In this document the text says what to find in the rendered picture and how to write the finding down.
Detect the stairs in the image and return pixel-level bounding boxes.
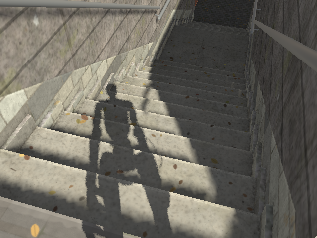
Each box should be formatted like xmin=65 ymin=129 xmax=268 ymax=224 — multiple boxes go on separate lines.
xmin=0 ymin=59 xmax=261 ymax=238
xmin=177 ymin=21 xmax=249 ymax=36

